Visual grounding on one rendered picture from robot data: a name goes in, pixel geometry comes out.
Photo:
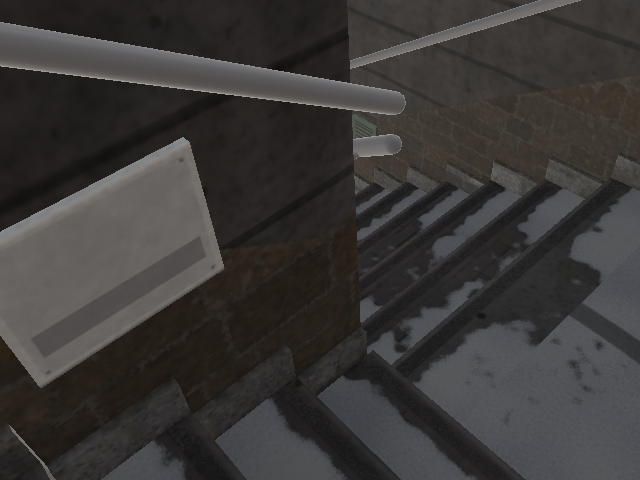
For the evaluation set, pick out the stairs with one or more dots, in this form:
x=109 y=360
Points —
x=372 y=423
x=422 y=255

